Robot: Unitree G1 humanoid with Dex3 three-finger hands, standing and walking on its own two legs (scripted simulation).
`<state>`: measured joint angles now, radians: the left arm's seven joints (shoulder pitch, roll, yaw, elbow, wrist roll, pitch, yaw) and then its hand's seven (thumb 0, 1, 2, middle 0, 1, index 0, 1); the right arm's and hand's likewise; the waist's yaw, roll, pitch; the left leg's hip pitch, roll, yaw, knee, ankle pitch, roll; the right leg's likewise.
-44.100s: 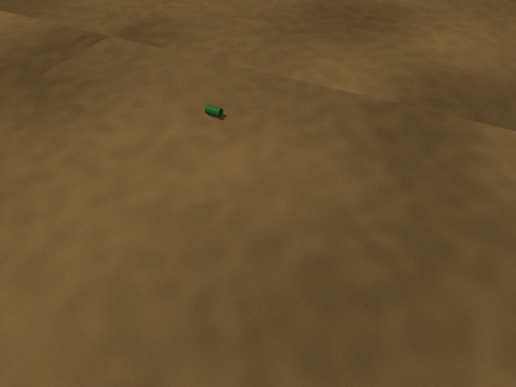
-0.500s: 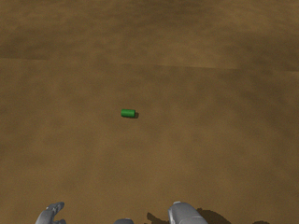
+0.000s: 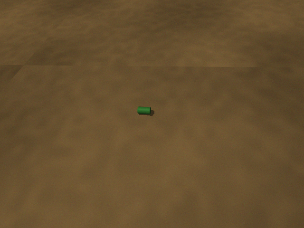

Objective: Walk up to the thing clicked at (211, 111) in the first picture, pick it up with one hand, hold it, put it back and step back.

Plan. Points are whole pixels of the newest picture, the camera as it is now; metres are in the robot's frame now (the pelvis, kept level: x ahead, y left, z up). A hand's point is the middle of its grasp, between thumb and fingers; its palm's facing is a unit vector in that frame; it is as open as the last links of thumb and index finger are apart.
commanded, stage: step back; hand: left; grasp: from above
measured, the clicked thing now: (144, 110) +1.07 +0.19 -0.73
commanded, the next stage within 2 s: stand in 0.82 s
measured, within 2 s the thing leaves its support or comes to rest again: neither
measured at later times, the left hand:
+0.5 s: hand out of the picture +0.09 +0.25 -0.13, palm faces +0.02 -0.91 -0.41, open 7.4 cm
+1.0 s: hand out of the picture +0.14 +0.27 -0.14, palm faces +0.00 -0.94 -0.34, open 7.4 cm
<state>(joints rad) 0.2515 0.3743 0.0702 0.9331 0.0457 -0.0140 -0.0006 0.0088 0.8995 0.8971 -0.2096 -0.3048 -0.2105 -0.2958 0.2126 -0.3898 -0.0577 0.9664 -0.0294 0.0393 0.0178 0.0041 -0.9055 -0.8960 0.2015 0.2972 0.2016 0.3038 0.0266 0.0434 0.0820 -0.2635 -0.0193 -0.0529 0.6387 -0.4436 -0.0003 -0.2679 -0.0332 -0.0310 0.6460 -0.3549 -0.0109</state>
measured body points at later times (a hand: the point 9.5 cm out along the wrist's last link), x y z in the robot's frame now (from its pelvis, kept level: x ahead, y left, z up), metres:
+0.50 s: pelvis +0.03 -0.01 +0.01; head +0.05 -0.04 +0.46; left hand +0.09 +0.30 -0.10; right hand +0.09 -0.33 -0.13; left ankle +0.05 +0.14 -0.68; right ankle +0.05 -0.12 -0.73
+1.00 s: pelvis +0.06 +0.02 +0.01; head +0.08 +0.02 +0.46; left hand +0.14 +0.32 -0.12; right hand +0.19 -0.27 -0.11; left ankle +0.09 +0.15 -0.73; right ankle +0.05 -0.12 -0.73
